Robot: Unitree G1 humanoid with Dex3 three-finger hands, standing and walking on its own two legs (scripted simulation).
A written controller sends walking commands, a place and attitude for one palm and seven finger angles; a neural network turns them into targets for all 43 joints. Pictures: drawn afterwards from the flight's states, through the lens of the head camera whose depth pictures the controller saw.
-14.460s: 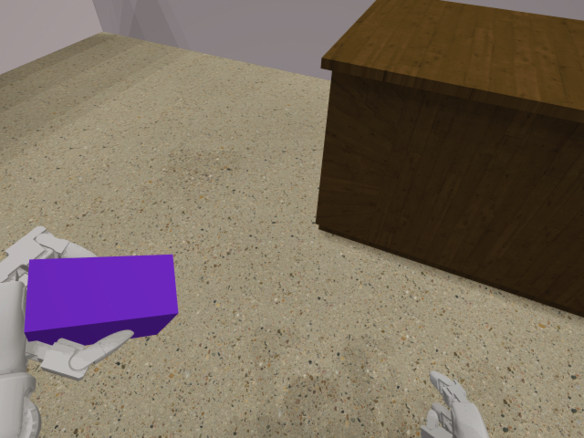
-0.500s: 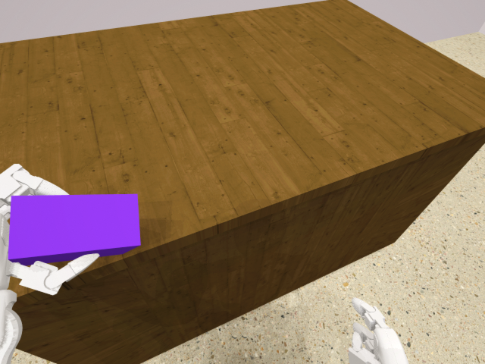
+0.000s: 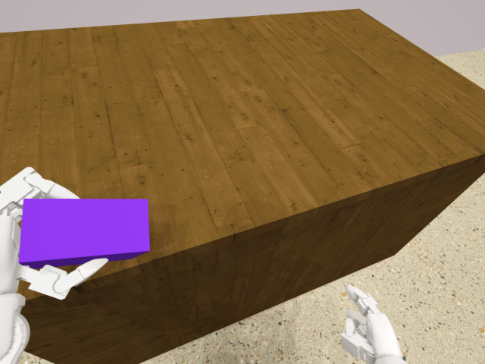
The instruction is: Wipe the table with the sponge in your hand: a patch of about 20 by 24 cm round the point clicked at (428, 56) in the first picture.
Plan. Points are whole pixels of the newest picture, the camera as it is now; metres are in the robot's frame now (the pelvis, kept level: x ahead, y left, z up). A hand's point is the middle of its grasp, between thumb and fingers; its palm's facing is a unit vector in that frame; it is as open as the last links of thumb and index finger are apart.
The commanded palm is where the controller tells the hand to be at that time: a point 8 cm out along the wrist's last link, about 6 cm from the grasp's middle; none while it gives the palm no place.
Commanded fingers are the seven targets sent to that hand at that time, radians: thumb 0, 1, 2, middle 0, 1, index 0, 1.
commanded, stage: look again from close up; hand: left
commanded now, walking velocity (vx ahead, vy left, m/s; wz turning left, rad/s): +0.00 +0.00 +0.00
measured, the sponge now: (105, 233) +0.24 +0.21 +0.13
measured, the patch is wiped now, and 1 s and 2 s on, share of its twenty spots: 0.00 0.00 0.00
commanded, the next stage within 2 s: turn the palm down, sponge in hand in 0.24 s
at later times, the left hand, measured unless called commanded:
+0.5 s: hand (16, 194) +0.23 +0.28 +0.20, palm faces +0.48 -0.79 -0.40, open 10.1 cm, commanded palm +0.15 +0.28 +0.19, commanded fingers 0.00 0.10 1.30 -1.20 -1.60 -1.20 -1.60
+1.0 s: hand (83, 234) +0.21 +0.21 +0.18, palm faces +0.36 -0.55 -0.75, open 10.1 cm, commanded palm +0.16 +0.25 +0.23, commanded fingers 0.00 0.10 1.30 -1.20 -1.60 -1.20 -1.60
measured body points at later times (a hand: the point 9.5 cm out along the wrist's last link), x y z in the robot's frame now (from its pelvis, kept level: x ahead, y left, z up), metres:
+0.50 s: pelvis -0.02 -0.02 +0.00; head -0.02 -0.01 +0.45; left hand +0.20 +0.32 +0.22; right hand +0.17 -0.22 -0.08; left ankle -0.01 +0.06 -0.74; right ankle +0.04 -0.13 -0.74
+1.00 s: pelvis -0.01 -0.09 -0.01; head -0.02 -0.13 +0.44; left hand +0.18 +0.23 +0.22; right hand +0.22 -0.30 -0.09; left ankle -0.01 +0.06 -0.74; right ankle +0.04 -0.13 -0.74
